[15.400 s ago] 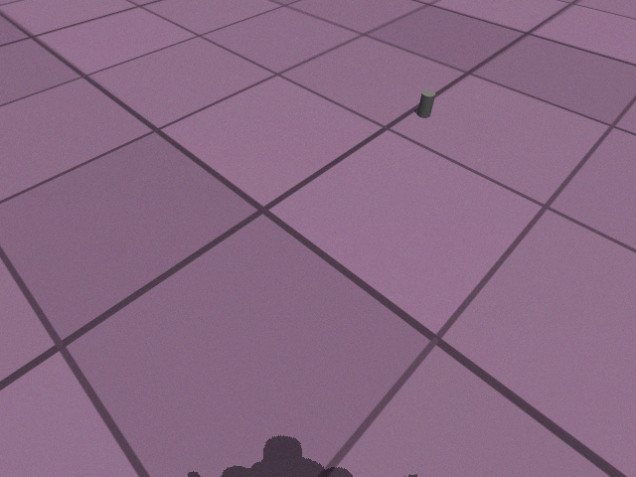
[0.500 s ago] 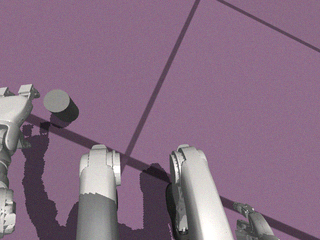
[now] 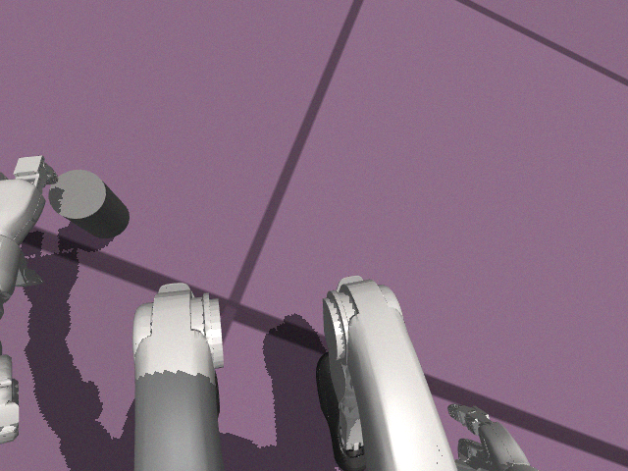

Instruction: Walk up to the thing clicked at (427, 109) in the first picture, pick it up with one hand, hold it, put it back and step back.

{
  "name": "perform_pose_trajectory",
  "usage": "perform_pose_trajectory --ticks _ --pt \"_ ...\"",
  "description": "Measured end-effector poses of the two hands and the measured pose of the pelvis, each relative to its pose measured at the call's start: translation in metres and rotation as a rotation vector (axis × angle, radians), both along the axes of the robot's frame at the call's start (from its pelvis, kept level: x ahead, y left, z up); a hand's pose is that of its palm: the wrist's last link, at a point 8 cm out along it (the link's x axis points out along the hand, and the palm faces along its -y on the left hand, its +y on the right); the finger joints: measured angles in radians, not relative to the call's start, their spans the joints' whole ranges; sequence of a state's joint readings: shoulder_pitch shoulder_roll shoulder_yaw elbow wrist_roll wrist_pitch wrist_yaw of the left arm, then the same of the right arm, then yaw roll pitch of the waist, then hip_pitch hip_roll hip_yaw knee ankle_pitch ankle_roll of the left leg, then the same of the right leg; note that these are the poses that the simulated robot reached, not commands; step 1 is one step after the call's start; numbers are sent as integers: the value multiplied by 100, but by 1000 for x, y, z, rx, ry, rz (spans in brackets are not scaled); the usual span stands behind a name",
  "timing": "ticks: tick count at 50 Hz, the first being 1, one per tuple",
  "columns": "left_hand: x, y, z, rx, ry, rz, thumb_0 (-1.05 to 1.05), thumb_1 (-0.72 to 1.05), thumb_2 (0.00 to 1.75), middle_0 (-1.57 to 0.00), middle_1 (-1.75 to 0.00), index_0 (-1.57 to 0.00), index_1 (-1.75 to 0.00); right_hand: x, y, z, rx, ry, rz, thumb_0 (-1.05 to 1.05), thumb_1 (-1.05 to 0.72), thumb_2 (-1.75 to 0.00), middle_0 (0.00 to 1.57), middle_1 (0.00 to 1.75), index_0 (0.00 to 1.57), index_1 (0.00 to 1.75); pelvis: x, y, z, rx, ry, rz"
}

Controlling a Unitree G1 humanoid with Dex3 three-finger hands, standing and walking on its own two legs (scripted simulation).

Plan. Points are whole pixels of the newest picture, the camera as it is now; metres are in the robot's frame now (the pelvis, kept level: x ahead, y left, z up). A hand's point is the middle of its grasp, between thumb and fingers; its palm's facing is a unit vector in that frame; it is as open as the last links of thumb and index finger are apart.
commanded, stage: rise first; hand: left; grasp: from above
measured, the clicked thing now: (93, 207) +0.47 +0.32 -0.28
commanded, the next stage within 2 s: approach in 0.08 s
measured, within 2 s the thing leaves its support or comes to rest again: neither
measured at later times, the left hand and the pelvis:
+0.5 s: hand (77, 199) +0.45 +0.30 -0.17, palm faces -0.39 -0.06 -0.92, open 13.9 cm; pelvis +0.00 +0.00 -0.01, yaw -1 degrees
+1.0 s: hand (58, 216) +0.42 +0.33 -0.18, palm faces -0.47 -0.11 -0.87, open 13.8 cm; pelvis +0.00 +0.00 -0.01, yaw -1 degrees
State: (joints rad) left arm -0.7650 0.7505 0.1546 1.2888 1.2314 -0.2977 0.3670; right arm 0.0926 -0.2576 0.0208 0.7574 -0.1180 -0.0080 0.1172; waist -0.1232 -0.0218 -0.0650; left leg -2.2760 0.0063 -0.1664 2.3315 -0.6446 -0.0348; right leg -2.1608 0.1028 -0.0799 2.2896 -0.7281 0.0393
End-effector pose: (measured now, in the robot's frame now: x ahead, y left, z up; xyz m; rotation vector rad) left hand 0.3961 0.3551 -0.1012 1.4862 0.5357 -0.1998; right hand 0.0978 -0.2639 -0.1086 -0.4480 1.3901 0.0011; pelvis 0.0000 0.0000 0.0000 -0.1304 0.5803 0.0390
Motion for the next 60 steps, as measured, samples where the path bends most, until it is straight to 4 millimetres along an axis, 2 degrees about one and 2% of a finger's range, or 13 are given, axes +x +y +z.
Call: perform_pose_trajectory --ticks 13,17,23,29,35,40,46,53,60 --pt "6 -3 -9 -2 3 -8 0 -53 99 -8 -105 -8 -104 -1 0 -2 -6 13 -2 0 -91 -90 20 30 21 30 3 1 -3 -4 3 -3" --pt "12 -11 -13 0 6 -30 0 -52 97 -9 -105 -9 -104 0 1 -2 -7 9 10 0 -91 -90 20 30 21 30 2 1 -5 -4 5 -4" --pt "42 -39 -16 -7 -39 -92 0 -50 95 -9 -107 -10 -105 -6 1 1 -25 1 14 0 -91 -89 20 30 21 30 1 1 -8 -9 7 -6" --pt "77 -70 -7 -4 -99 -85 0 -50 95 -9 -107 -10 -105 -24 -2 8 -42 3 -41 0 -91 -90 20 30 21 30 2 2 -7 -11 22 -12" --pt "94 -78 4 32 -65 -30 0 -49 95 -11 -105 -11 -104 -48 -1 11 -26 36 -109 0 -91 -90 20 30 21 30 3 1 -2 -4 33 -19" --pt "84 -65 0 29 19 21 0 -48 93 -12 -104 -13 -103 -63 4 13 -2 72 -139 0 -91 -90 20 30 21 30 2 0 2 1 25 -21" --pt "48 -37 -22 -10 103 34 0 -45 90 -13 -104 -14 -102 -63 7 10 11 109 -101 0 -91 -89 20 30 21 30 2 0 1 -2 10 -16" --pt "33 -23 -26 -25 2 -43 0 -44 90 -14 -104 -11 -101 -35 2 0 -15 91 -11 0 -91 -89 20 30 21 30 1 2 -11 -12 -7 -9" --pt "39 -34 -35 -29 -36 -63 0 -47 94 -11 -104 -5 -101 1 1 -2 -43 -17 62 0 -90 -90 20 30 21 30 -2 3 -19 -21 -20 -11"
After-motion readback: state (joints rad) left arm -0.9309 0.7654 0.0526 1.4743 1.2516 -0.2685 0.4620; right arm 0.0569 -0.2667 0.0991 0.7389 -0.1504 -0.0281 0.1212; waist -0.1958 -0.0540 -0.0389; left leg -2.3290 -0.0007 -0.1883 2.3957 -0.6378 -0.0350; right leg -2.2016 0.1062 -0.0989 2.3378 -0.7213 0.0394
